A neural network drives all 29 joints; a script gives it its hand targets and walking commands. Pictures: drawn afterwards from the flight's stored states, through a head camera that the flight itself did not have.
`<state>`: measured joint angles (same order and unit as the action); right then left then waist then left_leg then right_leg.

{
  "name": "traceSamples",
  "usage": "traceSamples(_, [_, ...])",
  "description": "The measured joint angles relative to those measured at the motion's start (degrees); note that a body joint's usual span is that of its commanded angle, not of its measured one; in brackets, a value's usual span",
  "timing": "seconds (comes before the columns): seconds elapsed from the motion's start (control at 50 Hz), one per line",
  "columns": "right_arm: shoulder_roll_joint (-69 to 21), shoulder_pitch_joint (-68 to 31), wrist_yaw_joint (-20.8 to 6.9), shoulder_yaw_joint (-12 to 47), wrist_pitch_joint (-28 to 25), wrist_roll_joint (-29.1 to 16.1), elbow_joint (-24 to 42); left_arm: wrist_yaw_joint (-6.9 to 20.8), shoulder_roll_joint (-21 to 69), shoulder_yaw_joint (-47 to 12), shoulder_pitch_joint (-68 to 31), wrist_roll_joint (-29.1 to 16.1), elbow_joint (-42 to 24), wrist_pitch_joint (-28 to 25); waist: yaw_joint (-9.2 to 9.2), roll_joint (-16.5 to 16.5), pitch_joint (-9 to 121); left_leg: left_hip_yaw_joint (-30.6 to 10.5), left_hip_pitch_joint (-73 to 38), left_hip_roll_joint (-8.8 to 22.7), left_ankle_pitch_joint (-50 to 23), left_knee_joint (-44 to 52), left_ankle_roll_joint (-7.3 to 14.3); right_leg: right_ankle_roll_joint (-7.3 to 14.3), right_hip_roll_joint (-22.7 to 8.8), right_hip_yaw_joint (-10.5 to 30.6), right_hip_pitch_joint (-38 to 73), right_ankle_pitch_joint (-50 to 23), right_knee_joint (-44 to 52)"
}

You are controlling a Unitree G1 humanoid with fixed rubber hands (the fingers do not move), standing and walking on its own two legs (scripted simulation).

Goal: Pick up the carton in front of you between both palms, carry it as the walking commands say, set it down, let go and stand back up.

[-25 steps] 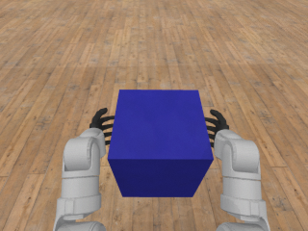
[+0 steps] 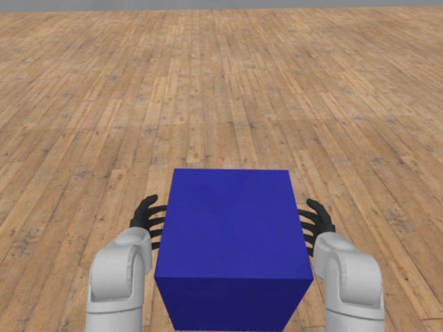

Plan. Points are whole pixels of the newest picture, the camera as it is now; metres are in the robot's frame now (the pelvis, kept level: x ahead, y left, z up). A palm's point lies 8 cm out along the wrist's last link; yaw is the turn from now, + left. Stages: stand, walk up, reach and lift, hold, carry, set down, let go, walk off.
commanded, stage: carry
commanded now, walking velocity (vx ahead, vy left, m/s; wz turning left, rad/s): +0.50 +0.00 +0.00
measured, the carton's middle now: (229, 252) +0.28 +0.00 +0.01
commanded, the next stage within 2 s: none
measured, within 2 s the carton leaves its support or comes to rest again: neither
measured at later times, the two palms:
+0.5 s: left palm (151, 127) +0.57 +0.19 +0.10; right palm (273, 127) +0.56 -0.11 +0.11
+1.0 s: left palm (183, 80) +0.88 +0.15 +0.08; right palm (271, 83) +0.88 -0.15 +0.07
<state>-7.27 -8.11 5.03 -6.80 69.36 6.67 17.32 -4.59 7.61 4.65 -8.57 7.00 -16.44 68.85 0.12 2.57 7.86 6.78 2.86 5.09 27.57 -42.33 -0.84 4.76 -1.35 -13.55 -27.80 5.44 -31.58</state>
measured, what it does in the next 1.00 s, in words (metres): walks ahead: left foot, then right foot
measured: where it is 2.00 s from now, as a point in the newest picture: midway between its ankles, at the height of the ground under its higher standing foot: (223, 180)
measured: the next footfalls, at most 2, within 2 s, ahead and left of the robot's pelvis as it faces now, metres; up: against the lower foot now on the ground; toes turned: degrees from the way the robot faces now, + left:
left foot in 0.42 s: +0.41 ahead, +0.14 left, +0.00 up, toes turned +10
right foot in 0.90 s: +0.74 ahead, -0.09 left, +0.00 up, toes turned -12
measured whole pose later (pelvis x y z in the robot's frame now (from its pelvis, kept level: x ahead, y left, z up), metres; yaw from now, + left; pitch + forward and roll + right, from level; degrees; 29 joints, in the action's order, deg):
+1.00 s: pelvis +0.62 +0.00 +0.01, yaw +1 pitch +3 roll +0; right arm -7.5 -7.8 4.7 -7.0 69.2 7.5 17.1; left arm -4.7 7.7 4.8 -8.9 7.0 -15.1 68.2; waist 1.0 1.8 3.7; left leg 3.6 13.7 5.2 25.1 -60.7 -0.6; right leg 4.9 -2.5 -14.1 -24.7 9.2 -30.3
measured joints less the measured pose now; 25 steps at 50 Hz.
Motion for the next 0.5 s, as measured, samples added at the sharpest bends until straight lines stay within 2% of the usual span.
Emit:
traceSamples(0.04, [-0.1, 0.1, -0.1, -0.5, 0.1, 0.4, -1.6, 0.0, 0.0, 0.1, -0.2, 0.1, 2.3, -0.2, 0.68, -0.5, -0.7, -3.4, 9.5, -1.4, -1.6, -17.4, 1.0, 0.7, -0.2, 0.0, 2.1, 3.3, 0.3])
traceSamples(0.06, [-0.3, 0.4, -0.1, -0.4, 0.2, 0.6, -2.1, 0.0, 0.0, 0.2, 0.2, 0.0, 2.7, -0.2, 0.92, -0.8, -1.1, -3.8, 13.6, -1.7, -3.2, -22.1, 1.5, 0.3, -0.2, 0.2, 3.6, 3.5, 1.8])
traceSamples(0.1, [-0.2, 0.7, -0.1, 0.4, -0.1, 0.8, -2.7, 0.1, -0.1, 0.3, 1.3, -0.1, 2.6, -0.5, 1.29, -1.3, -1.6, -3.6, 20.2, -1.3, -7.0, -23.8, 1.9, -0.3, -0.2, 0.5, 6.9, 3.4, 5.4])
traceSamples(0.14, [-0.1, 1.0, -0.2, 1.1, -0.7, 0.9, -2.7, 0.1, -0.2, 0.4, 2.2, -0.3, 2.0, -1.1, 1.54, -1.7, -1.9, -3.1, 24.8, -0.4, -9.6, -19.4, 1.7, -0.5, -0.1, 1.0, 10.0, 3.4, 8.8])
traceSamples(0.22, [-0.1, 1.9, -0.2, 2.0, -1.6, 1.0, -1.3, 0.1, -0.3, 0.2, 3.2, -0.7, 0.3, -2.0, 1.51, -2.3, -1.2, -1.7, 29.3, 1.1, -14.4, -5.0, 0.3, -1.4, -0.2, 1.9, 16.0, 4.2, 14.3])
traceSamples(0.28, [-0.1, 2.3, -0.2, 2.2, -1.5, 0.9, 0.9, 0.0, -0.3, -0.1, 3.2, -0.9, -1.5, -1.9, 1.09, -2.4, -0.6, -0.5, 29.8, 1.5, -18.9, 4.4, -0.2, -2.5, -0.4, 2.3, 20.3, 6.1, 16.6])
traceSamples(0.38, [-0.1, 1.9, -0.1, 1.6, -0.1, 0.3, 4.0, 0.0, -0.2, -0.6, 1.9, -0.6, -3.9, -0.1, 0.65, -2.5, 1.0, 2.5, 26.7, 0.6, -22.6, 13.4, 0.0, -5.1, -0.8, 3.0, 26.7, 12.2, 16.1])
traceSamples(0.42, [-0.1, 1.0, -0.1, 1.2, 0.7, 0.2, 4.1, -0.1, -0.1, -0.4, 1.1, -0.4, -4.3, 0.8, 0.62, -2.8, 1.5, 4.6, 23.2, -0.3, -21.0, 16.6, 0.5, -6.5, -1.6, 3.6, 28.0, 16.7, 12.1])
traceSamples(0.44, [-0.2, 0.3, -0.1, 1.2, 0.6, 0.2, 3.4, 0.0, -0.2, 0.1, 0.5, -0.3, -4.2, 1.2, 0.46, -3.7, 1.5, 5.4, 22.4, -1.0, -23.1, 16.2, 2.0, -7.0, -2.9, 4.0, 27.3, 19.8, 7.5])
traceSamples(0.46, [-0.3, -0.6, -0.1, 1.5, 0.3, 0.3, 1.8, -0.1, -0.3, 0.9, 0.1, -0.3, -3.9, 1.4, 0.12, -4.9, 1.5, 6.3, 22.6, -1.6, -22.1, 13.6, 3.4, -6.9, -4.5, 4.7, 24.5, 20.7, 0.0])
traceSamples(0.5, [-0.5, -1.9, -0.1, 1.6, 0.3, 0.5, -0.9, -0.1, -0.5, 2.0, -0.3, -0.2, -2.8, 2.1, -0.6, -4.8, 0.8, 6.8, 21.8, -1.6, -18.3, 11.6, 4.8, -6.1, -3.9, 8.2, 16.1, 21.2, -17.6])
